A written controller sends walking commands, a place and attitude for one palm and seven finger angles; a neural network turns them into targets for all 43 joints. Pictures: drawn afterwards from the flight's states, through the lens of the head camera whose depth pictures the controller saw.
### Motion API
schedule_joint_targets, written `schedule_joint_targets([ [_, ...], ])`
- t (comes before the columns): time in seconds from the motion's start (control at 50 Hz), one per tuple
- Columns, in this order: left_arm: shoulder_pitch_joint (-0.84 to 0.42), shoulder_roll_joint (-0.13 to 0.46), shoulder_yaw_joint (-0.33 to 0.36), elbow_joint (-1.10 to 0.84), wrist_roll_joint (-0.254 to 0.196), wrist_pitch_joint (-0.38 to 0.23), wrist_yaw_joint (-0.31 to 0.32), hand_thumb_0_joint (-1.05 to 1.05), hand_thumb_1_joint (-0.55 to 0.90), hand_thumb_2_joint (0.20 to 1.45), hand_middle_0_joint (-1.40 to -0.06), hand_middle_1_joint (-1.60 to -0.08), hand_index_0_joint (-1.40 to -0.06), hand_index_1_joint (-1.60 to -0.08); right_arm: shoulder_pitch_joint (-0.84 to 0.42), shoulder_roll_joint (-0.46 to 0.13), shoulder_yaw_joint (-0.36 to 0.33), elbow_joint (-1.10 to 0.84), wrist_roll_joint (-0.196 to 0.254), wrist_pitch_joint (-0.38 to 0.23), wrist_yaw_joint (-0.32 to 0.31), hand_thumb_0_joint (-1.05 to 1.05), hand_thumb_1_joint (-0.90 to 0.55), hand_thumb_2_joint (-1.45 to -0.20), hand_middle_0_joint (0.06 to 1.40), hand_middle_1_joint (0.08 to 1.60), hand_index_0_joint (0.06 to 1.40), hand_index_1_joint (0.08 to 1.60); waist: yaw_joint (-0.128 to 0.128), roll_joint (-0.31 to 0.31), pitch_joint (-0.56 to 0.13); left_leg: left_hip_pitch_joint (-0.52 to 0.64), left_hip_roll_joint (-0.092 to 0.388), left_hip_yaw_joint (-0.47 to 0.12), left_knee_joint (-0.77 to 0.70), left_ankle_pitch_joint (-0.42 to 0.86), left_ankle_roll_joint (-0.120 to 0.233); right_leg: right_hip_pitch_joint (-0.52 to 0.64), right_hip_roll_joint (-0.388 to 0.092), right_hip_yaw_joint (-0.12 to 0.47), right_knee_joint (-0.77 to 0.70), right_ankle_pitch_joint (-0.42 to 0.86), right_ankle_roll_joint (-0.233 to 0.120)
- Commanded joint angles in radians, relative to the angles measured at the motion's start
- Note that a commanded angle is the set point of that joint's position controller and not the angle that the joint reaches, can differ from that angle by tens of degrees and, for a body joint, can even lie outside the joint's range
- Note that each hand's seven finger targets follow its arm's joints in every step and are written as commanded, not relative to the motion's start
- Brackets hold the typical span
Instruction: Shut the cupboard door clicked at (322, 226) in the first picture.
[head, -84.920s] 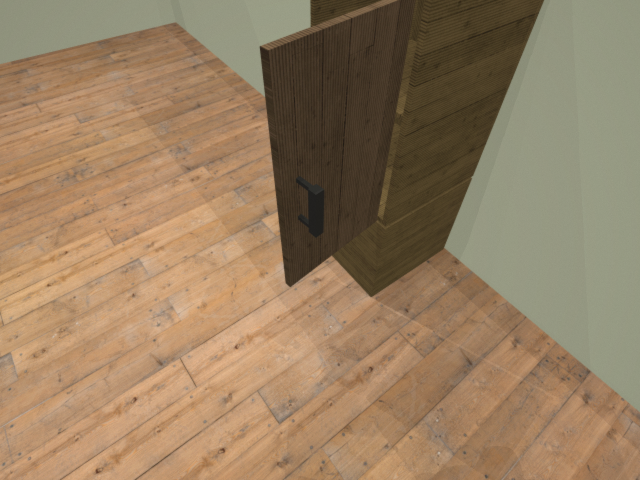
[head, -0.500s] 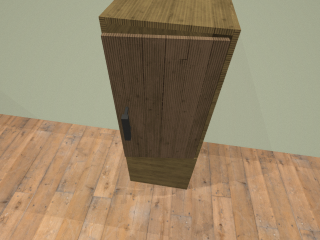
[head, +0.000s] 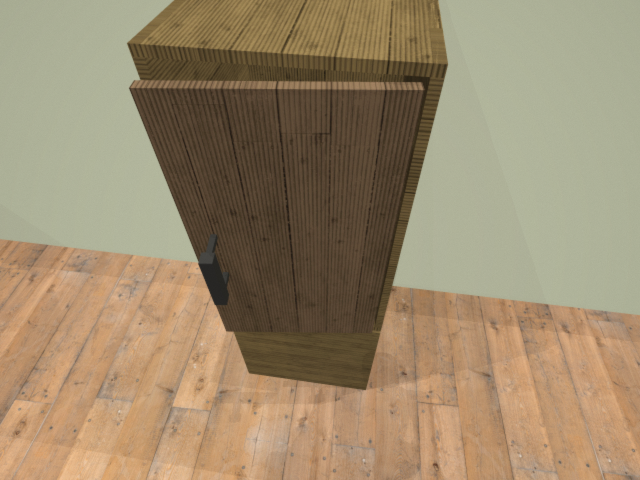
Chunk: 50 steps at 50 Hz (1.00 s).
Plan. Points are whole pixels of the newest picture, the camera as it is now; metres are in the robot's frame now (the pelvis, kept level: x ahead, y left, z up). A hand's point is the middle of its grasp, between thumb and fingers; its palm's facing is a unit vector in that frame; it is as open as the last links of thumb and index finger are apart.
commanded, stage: come to a stop and stand still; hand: left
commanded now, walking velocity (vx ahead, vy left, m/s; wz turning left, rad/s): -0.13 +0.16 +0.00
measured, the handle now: (217, 270) +0.44 +0.20 -0.06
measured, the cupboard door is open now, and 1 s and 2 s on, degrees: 7 7 7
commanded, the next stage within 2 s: look again from close up in 1.26 s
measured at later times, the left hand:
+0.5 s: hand out of the picture +0.00 +0.22 -0.17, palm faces +0.00 -0.98 -0.18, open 7.4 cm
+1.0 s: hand out of the picture -0.06 +0.17 -0.18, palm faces +0.03 -0.99 -0.14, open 7.4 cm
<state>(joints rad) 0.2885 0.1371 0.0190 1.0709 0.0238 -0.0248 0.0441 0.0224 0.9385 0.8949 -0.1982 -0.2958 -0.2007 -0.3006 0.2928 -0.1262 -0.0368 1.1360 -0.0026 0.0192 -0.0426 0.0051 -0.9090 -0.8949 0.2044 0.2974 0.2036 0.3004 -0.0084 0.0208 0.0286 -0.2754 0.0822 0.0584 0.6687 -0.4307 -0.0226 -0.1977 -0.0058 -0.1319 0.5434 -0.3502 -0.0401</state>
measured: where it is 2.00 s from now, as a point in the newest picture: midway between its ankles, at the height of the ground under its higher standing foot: outside the picture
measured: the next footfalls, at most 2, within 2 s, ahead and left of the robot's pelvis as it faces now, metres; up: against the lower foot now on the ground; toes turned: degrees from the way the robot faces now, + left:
left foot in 0.20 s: +0.05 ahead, +0.11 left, +0.00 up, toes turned -1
right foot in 0.64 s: +0.01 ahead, -0.10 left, +0.00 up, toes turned +0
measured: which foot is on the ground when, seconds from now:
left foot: up 0.00-0.18, down 0.20-1.00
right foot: down 0.00-0.22, up 0.24-0.62, down 0.64-1.00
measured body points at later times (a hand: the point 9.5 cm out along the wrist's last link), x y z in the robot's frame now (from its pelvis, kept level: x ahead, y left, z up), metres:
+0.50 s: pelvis -0.03 +0.04 +0.01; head -0.01 +0.05 +0.46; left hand +0.00 +0.27 -0.15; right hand +0.04 -0.19 -0.13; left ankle +0.01 +0.10 -0.73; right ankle -0.10 -0.12 -0.69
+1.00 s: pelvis -0.03 +0.02 +0.01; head -0.03 +0.03 +0.46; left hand -0.06 +0.22 -0.16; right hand -0.10 -0.19 -0.15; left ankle +0.01 +0.10 -0.73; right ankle -0.09 -0.12 -0.73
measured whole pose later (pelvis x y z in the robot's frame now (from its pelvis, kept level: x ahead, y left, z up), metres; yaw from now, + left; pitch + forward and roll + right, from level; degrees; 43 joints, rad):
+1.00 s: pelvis -0.03 +0.02 +0.01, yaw -2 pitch -2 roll +0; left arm 0.35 0.11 0.01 1.12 0.01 0.01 0.04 0.01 0.91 0.90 -0.20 -0.30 -0.20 -0.30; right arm 0.36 -0.10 -0.02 1.17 -0.01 0.02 -0.02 0.01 -0.91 -0.90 0.20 0.30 0.20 0.30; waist 0.00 -0.02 0.04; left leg -0.26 0.00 0.11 0.47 -0.19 0.05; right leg -0.11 -0.06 -0.05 0.46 -0.32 0.04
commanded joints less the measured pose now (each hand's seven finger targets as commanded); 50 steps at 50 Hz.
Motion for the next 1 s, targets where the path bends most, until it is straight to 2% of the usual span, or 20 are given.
schedule_joint_targets([
  [0.0, 0.123, 0.129, 0.019, 0.005, -0.003, 0.0, 0.017, 0.0, 0.9, 0.9, -0.2, -0.3, -0.2, -0.3, -0.002, -0.037, -0.005, -0.057, 0.004, -0.003, -0.004, 0.0, -0.9, -0.9, 0.2, 0.3, 0.2, 0.3, 0.034, -0.16, -0.011, -0.128, -0.037, 0.022, 0.034, -0.027, -0.002, 0.221, -0.292, 0.203, -0.063, 1.249, -0.077],
  [0.08, 0.072, 0.168, 0.041, -0.034, 0.002, 0.022, 0.024, 0.0, 0.9, 0.9, -0.2, -0.3, -0.2, -0.3, -0.054, -0.065, -0.018, -0.097, -0.002, 0.011, 0.003, 0.0, -0.9, -0.9, 0.2, 0.3, 0.2, 0.3, 0.042, -0.177, -0.022, -0.123, -0.062, 0.025, 0.011, 0.007, -0.005, 0.228, -0.313, 0.215, -0.05, 1.15, -0.138],
  [0.14, 0.002, 0.175, 0.046, -0.068, -0.002, 0.033, 0.02, 0.0, 0.9, 0.9, -0.2, -0.3, -0.2, -0.3, -0.032, -0.08, -0.023, -0.107, -0.005, 0.015, 0.009, 0.0, -0.9, -0.9, 0.2, 0.3, 0.2, 0.3, 0.004, -0.168, -0.016, 0.039, -0.053, 0.024, -0.158, 0.199, 0.001, 0.082, -0.277, 0.188, -0.033, 0.88, -0.102],
  [0.16, -0.023, 0.164, 0.047, -0.082, -0.004, 0.037, 0.016, 0.0, 0.9, 0.9, -0.2, -0.3, -0.2, -0.3, 0.006, -0.089, -0.027, -0.1, -0.007, 0.006, 0.012, 0.0, -0.9, -0.9, 0.2, 0.3, 0.2, 0.3, -0.017, -0.118, -0.033, 0.15, -0.015, 0.003, -0.239, 0.445, 0.015, 0.005, -0.224, 0.145, 0.011, 0.706, -0.053],
  [0.18, 0.007, 0.126, 0.041, -0.098, -0.008, 0.042, 0.012, 0.0, 0.9, 0.9, -0.2, -0.3, -0.2, -0.3, 0.004, -0.143, -0.03, -0.109, -0.016, -0.002, 0.011, 0.0, -0.9, -0.9, 0.2, 0.3, 0.2, 0.3, -0.002, 0.033, -0.065, 0.238, 0.11, -0.11, -0.237, 0.713, 0.073, -0.089, -0.132, 0.095, 0.055, 0.416, 0.014],
  [0.2, 0.008, 0.088, 0.028, -0.096, -0.009, 0.05, 0.017, 0.0, 0.9, 0.9, -0.2, -0.3, -0.2, -0.3, -0.008, -0.167, -0.03, -0.116, -0.015, -0.007, 0.013, 0.0, -0.9, -0.9, 0.2, 0.3, 0.2, 0.3, -0.002, 0.176, -0.051, 0.157, 0.216, -0.212, -0.32, 0.832, 0.164, -0.065, -0.053, 0.057, 0.167, -0.034, 0.055],
  [0.22, -0.003, 0.089, 0.028, -0.093, -0.009, 0.058, 0.018, 0.0, 0.9, 0.9, -0.2, -0.3, -0.2, -0.3, -0.039, -0.17, -0.024, -0.121, -0.017, -0.015, 0.005, 0.0, -0.9, -0.9, 0.2, 0.3, 0.2, 0.3, 0.001, 0.18, -0.038, 0.102, 0.241, -0.251, -0.374, 0.773, 0.216, -0.07, -0.036, 0.113, 0.304, -0.213, 0.06],
  [0.26, 0.006, 0.086, 0.025, -0.079, -0.002, 0.062, 0.009, 0.0, 0.9, 0.9, -0.2, -0.3, -0.2, -0.3, -0.101, -0.161, -0.015, -0.139, -0.017, -0.024, -0.004, 0.0, -0.9, -0.9, 0.2, 0.3, 0.2, 0.3, 0.026, 0.093, -0.008, 0.075, 0.236, -0.253, -0.387, 0.621, 0.239, -0.114, -0.055, 0.165, 0.367, -0.192, 0.06],
  [0.3, 0.013, 0.081, 0.023, -0.069, -0.001, 0.063, -0.003, 0.0, 0.9, 0.9, -0.2, -0.3, -0.2, -0.3, -0.115, -0.169, -0.014, -0.141, -0.018, -0.024, -0.003, 0.0, -0.9, -0.9, 0.2, 0.3, 0.2, 0.3, 0.023, 0.059, -0.024, 0.101, 0.218, -0.229, -0.401, 0.497, 0.226, -0.126, -0.055, 0.159, 0.338, -0.144, 0.067],
  [0.34, 0.014, 0.08, 0.025, -0.068, 0.0, 0.069, -0.011, 0.0, 0.9, 0.9, -0.2, -0.3, -0.2, -0.3, -0.093, -0.179, -0.019, -0.136, -0.017, -0.021, -0.003, 0.0, -0.9, -0.9, 0.2, 0.3, 0.2, 0.3, 0.006, 0.061, -0.039, 0.122, 0.215, -0.225, -0.428, 0.354, 0.208, -0.138, -0.051, 0.147, 0.32, -0.126, 0.072],
  [0.46, -0.008, 0.07, 0.024, -0.08, 0.006, 0.07, -0.026, 0.0, 0.9, 0.9, -0.2, -0.3, -0.2, -0.3, -0.048, -0.197, -0.037, -0.113, -0.024, -0.016, 0.001, 0.0, -0.9, -0.9, 0.2, 0.3, 0.2, 0.3, -0.023, 0.066, -0.034, 0.145, 0.212, -0.232, -0.463, 0.18, 0.178, -0.137, -0.051, 0.113, 0.186, -0.125, 0.071],
  [0.56, 0.097, 0.053, 0.017, -0.029, 0.003, 0.052, -0.024, 0.0, 0.9, 0.9, -0.2, -0.3, -0.2, -0.3, -0.05, -0.182, -0.036, -0.089, -0.019, -0.013, 0.011, 0.0, -0.9, -0.9, 0.2, 0.3, 0.2, 0.3, 0.014, 0.087, -0.03, 0.057, 0.131, -0.16, -0.453, 0.043, 0.109, 0.046, -0.024, 0.049, -0.123, 0.028, 0.051],
  [0.58, 0.132, 0.065, 0.018, -0.014, 0.002, 0.045, -0.021, 0.0, 0.9, 0.9, -0.2, -0.3, -0.2, -0.3, -0.053, -0.157, -0.029, -0.084, -0.015, -0.011, 0.015, 0.0, -0.9, -0.9, 0.2, 0.3, 0.2, 0.3, 0.026, 0.058, -0.022, 0.016, 0.088, -0.112, -0.427, -0.003, 0.072, 0.102, -0.042, 0.059, -0.206, 0.06, 0.043],
  [0.6, 0.139, 0.092, 0.016, -0.003, 0.002, 0.038, -0.016, 0.0, 0.9, 0.9, -0.2, -0.3, -0.2, -0.3, -0.049, -0.124, -0.022, -0.083, -0.011, -0.009, 0.018, 0.0, -0.9, -0.9, 0.2, 0.3, 0.2, 0.3, 0.024, -0.005, 0.018, -0.035, 0.03, -0.065, -0.373, -0.023, 0.035, 0.093, -0.1, 0.142, -0.261, -0.016, 0.018],
  [0.64, 0.098, 0.155, 0.016, -0.01, -0.002, 0.027, -0.013, 0.0, 0.9, 0.9, -0.2, -0.3, -0.2, -0.3, -0.036, -0.075, 0.0, -0.083, -0.012, -0.004, 0.03, 0.0, -0.9, -0.9, 0.2, 0.3, 0.2, 0.3, 0.003, -0.121, 0.054, 0.019, -0.042, 0.002, -0.25, 0.073, 0.011, -0.083, -0.233, 0.292, -0.38, -0.243, -0.04],
  [0.66, 0.067, 0.165, 0.019, -0.019, -0.005, 0.017, -0.011, 0.0, 0.9, 0.9, -0.2, -0.3, -0.2, -0.3, -0.033, -0.074, 0.003, -0.078, -0.018, 0.0, 0.032, 0.0, -0.9, -0.9, 0.2, 0.3, 0.2, 0.3, 0.005, -0.23, 0.096, 0.022, -0.036, 0.008, -0.187, 0.119, 0.013, -0.145, -0.243, 0.326, -0.428, -0.283, -0.047],
  [0.68, 0.036, 0.151, 0.015, -0.023, -0.007, 0.014, -0.008, 0.0, 0.9, 0.9, -0.2, -0.3, -0.2, -0.3, -0.022, -0.08, 0.002, -0.066, -0.02, 0.002, 0.033, 0.0, -0.9, -0.9, 0.2, 0.3, 0.2, 0.3, -0.002, -0.233, 0.143, 0.028, -0.026, 0.002, -0.16, 0.153, 0.013, -0.19, -0.25, 0.322, -0.433, -0.257, -0.051],
  [0.72, 0.045, 0.13, 0.009, -0.017, -0.012, 0.006, -0.008, 0.0, 0.9, 0.9, -0.2, -0.3, -0.2, -0.3, 0.033, -0.072, 0.01, -0.039, -0.018, -0.005, 0.032, 0.0, -0.9, -0.9, 0.2, 0.3, 0.2, 0.3, -0.009, -0.155, 0.13, 0.052, -0.021, -0.003, -0.191, 0.212, 0.015, -0.154, -0.221, 0.273, -0.37, -0.118, -0.044],
  [0.86, 0.109, 0.087, 0.009, 0.02, -0.013, 0.023, 0.001, 0.0, 0.9, 0.9, -0.2, -0.3, -0.2, -0.3, 0.085, -0.079, 0.013, -0.006, -0.007, -0.012, 0.017, 0.0, -0.9, -0.9, 0.2, 0.3, 0.2, 0.3, 0.013, -0.004, 0.121, 0.055, 0.007, -0.059, -0.279, 0.312, 0.039, -0.08, -0.145, 0.16, -0.218, 0.068, 0.007],
  [0.98, 0.153, 0.046, 0.004, 0.039, -0.01, 0.028, 0.009, 0.0, 0.9, 0.9, -0.2, -0.3, -0.2, -0.3, 0.091, -0.083, 0.005, -0.005, -0.004, -0.024, 0.008, 0.0, -0.9, -0.9, 0.2, 0.3, 0.2, 0.3, 0.022, -0.002, 0.036, 0.085, 0.037, -0.101, -0.32, 0.336, 0.066, -0.017, -0.111, 0.119, -0.158, 0.129, 0.033],
])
